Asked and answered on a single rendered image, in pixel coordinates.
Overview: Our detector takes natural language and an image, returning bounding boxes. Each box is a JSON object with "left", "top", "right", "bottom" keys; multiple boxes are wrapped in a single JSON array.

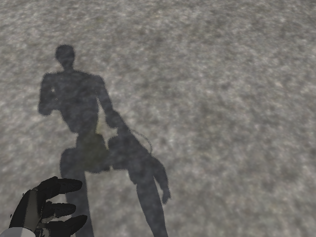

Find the robot left hand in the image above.
[{"left": 9, "top": 176, "right": 88, "bottom": 237}]

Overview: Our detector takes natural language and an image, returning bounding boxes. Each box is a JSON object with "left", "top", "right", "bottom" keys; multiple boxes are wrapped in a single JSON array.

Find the robot left forearm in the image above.
[{"left": 0, "top": 227, "right": 36, "bottom": 237}]

